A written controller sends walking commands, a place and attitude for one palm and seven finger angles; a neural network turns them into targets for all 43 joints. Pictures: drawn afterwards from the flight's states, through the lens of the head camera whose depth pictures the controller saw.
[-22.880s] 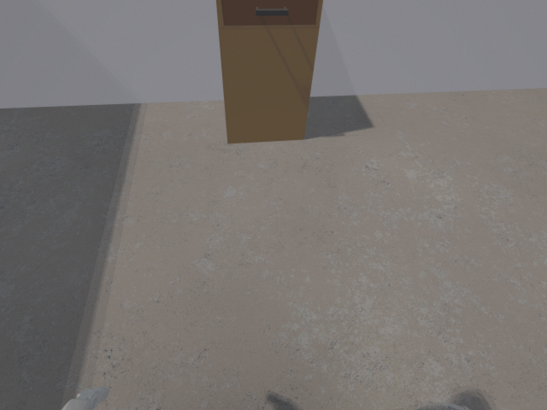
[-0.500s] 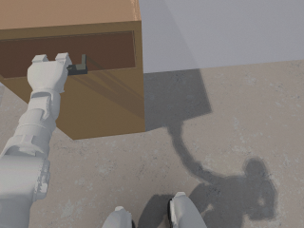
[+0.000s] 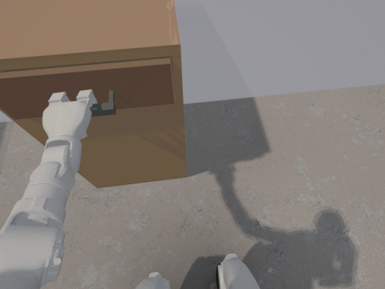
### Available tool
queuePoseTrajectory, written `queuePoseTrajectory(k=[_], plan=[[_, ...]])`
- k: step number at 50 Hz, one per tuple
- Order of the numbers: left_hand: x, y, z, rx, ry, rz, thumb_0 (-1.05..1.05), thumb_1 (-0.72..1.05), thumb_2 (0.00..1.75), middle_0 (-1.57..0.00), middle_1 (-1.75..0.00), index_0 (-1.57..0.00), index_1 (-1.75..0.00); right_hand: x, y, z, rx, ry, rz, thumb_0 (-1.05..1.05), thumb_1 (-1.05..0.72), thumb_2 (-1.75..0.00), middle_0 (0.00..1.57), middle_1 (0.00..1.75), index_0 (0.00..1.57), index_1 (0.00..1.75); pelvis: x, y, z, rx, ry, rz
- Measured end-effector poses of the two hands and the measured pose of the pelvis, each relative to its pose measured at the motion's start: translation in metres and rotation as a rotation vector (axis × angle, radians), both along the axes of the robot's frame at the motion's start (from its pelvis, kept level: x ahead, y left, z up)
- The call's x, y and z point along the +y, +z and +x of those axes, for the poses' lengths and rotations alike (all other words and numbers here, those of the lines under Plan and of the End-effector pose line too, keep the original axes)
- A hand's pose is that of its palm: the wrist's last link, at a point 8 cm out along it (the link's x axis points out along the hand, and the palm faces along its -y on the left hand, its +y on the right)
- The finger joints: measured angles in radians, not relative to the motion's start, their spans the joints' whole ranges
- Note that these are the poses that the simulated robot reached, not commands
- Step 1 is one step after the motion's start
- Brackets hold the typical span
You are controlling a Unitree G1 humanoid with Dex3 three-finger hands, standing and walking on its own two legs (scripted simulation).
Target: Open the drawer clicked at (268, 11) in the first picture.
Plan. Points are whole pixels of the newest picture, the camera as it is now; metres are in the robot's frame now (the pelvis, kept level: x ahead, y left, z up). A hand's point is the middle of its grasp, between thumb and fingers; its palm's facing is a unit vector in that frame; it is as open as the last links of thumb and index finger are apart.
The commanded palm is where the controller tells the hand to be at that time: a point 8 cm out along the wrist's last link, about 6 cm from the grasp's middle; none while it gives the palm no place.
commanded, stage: pull the drawer open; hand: left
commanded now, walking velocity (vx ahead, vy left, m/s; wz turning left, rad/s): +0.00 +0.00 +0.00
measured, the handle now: (84, 104) +0.52 +0.23 +0.01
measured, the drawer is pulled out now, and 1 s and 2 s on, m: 0.02 0.15 0.26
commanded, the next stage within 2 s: none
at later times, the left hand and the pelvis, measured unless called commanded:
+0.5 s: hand (78, 152) +0.40 +0.24 -0.01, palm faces -0.02 -0.03 -1.00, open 5.6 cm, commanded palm +0.36 +0.24 +0.03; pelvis +0.02 +0.00 +0.02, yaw +0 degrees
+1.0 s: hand (75, 187) +0.33 +0.23 -0.01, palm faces -0.01 -0.04 -1.00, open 5.6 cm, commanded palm +0.29 +0.23 +0.03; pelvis +0.01 -0.01 +0.02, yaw +1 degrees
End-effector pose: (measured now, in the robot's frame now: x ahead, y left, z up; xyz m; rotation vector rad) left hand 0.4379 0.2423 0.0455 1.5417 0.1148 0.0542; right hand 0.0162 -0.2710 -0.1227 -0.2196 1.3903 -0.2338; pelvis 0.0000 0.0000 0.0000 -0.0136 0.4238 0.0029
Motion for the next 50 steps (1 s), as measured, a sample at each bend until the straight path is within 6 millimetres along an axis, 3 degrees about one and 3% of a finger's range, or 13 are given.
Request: queuePoseTrajectory(k=[19,33,50], plan=[[-0.004,-0.001,-0.039,-0.016,0.006,0.001,0.01,0.75,0.80,-0.31,-1.35,-0.37,-1.35,0.008,0.013,0.080,-0.169,0.067,0.011,0.00,-0.91,-0.89,0.20,0.30,0.21,0.30,0.002,0.012,0.013,-0.056,0.013,-0.003],[-0.008,-0.001,-0.075,-0.020,0.023,-0.003,0.01,0.75,0.81,-0.30,-1.35,-0.37,-1.35,0.011,0.020,0.098,-0.223,0.076,0.021,0.01,-0.91,-0.89,0.20,0.30,0.21,0.30,-0.001,0.018,0.017,-0.093,0.012,-0.002],[-0.014,-0.001,-0.132,-0.024,0.041,-0.008,0.02,0.74,0.81,-0.30,-1.35,-0.39,-1.34,0.010,0.030,0.124,-0.344,0.111,0.027,0.01,-0.91,-0.89,0.20,0.30,0.21,0.30,-0.008,0.021,0.012,-0.147,0.007,0.008]])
